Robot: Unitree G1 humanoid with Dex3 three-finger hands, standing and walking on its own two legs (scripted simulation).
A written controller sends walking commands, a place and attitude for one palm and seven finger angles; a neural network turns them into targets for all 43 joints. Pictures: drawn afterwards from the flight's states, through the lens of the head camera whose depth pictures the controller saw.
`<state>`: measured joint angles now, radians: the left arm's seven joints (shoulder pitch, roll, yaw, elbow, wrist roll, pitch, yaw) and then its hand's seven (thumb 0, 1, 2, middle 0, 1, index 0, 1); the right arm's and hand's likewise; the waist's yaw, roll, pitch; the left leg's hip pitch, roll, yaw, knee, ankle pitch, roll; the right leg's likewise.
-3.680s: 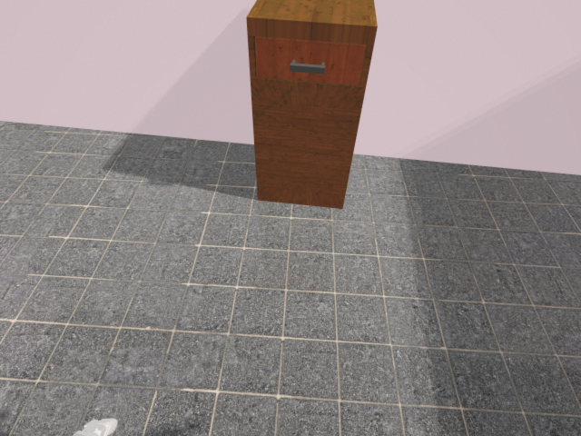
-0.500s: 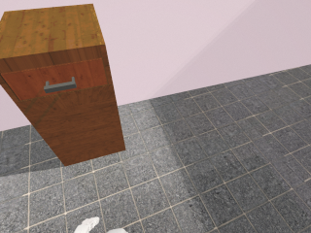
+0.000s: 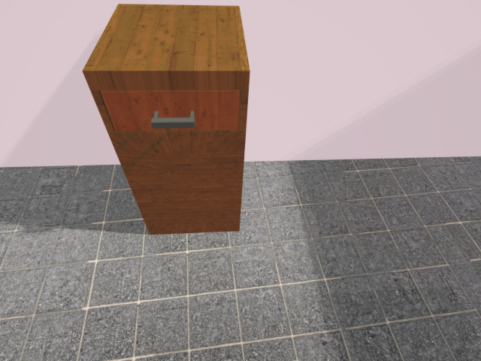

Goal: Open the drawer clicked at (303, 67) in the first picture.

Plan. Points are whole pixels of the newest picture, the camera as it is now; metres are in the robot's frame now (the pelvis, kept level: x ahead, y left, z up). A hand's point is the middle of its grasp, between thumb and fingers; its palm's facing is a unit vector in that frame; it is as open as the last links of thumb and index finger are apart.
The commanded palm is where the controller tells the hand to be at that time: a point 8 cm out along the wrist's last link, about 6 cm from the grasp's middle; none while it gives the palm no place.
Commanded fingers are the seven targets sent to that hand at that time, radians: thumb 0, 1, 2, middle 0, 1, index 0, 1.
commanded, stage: turn to face it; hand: left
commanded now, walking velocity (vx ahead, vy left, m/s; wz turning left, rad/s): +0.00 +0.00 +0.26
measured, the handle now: (174, 118) +0.73 +0.23 -0.06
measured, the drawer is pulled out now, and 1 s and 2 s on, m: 0.00 0.00 0.00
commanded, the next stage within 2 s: take the last steps up to it in 0.06 s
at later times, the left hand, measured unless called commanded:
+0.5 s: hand out of the picture -0.06 +0.09 -0.15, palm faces +0.24 -0.95 -0.21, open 7.3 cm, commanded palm none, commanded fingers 0.00 0.90 0.90 -0.20 -0.30 -0.20 -0.30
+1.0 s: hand out of the picture +0.08 +0.20 -0.18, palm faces +0.19 -0.97 -0.15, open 7.4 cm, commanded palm none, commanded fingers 0.00 0.90 0.90 -0.20 -0.30 -0.20 -0.30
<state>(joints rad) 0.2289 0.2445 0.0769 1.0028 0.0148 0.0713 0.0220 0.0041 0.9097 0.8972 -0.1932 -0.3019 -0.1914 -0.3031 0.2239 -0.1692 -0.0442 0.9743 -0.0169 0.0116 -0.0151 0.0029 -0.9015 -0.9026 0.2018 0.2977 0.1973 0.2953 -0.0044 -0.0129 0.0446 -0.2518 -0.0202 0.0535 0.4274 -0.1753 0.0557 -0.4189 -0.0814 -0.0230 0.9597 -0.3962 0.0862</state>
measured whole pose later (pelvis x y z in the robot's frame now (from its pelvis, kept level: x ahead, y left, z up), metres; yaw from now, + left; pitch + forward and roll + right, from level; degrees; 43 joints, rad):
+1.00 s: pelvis +0.10 +0.02 +0.00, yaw +7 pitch -1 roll +0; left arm 0.30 0.19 0.07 1.10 0.03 -0.01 -0.01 0.00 0.91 0.90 -0.19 -0.30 -0.19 -0.30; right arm 0.29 -0.14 -0.04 1.06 -0.01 -0.08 -0.04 -0.03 -0.95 -0.90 0.20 0.30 0.20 0.30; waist 0.01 -0.06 0.01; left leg -0.07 0.00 0.18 0.34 -0.26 0.04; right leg -0.52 -0.11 -0.06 1.06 -0.25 0.01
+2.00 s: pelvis +0.18 +0.06 -0.01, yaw +6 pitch -3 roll +1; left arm 0.33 0.21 0.04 0.97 0.02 0.07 0.03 0.00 0.91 0.90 -0.20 -0.30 -0.19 -0.30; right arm 0.26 -0.19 -0.02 0.88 -0.03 0.04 -0.01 0.00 -0.90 -0.90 0.20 0.30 0.19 0.29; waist 0.01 0.00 -0.02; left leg -0.19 -0.05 0.08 0.55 -0.31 0.07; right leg -0.38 -0.04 0.00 0.76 -0.32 -0.01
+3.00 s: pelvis +0.18 +0.07 +0.00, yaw +6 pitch -1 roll +0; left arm 0.33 0.11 -0.02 1.12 0.01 -0.01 0.03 0.01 0.92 0.90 -0.20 -0.30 -0.19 -0.30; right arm 0.30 -0.15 0.02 1.10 -0.01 -0.03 -0.04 0.01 -0.91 -0.90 0.20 0.30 0.19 0.29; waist 0.00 -0.01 0.01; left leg -0.16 -0.06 0.07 0.39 -0.22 0.07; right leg -0.21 -0.01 -0.03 0.42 -0.19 -0.01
